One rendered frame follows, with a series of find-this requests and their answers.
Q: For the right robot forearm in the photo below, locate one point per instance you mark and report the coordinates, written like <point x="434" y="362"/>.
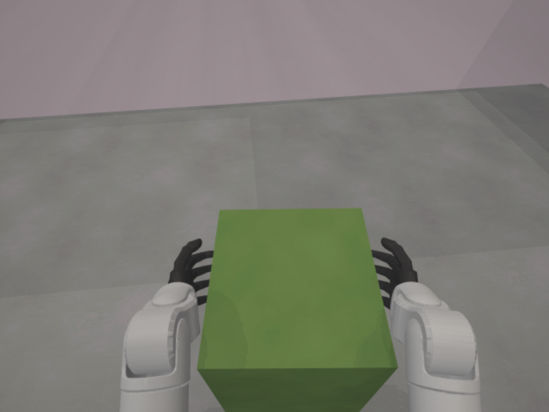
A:
<point x="442" y="367"/>

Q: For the carton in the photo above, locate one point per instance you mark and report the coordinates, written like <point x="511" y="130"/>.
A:
<point x="294" y="319"/>

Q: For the left robot hand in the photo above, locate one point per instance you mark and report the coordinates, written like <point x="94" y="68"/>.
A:
<point x="183" y="272"/>

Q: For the left robot forearm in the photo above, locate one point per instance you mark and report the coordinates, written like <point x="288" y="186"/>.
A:
<point x="156" y="352"/>

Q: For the right robot hand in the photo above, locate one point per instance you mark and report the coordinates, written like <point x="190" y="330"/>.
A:
<point x="401" y="264"/>

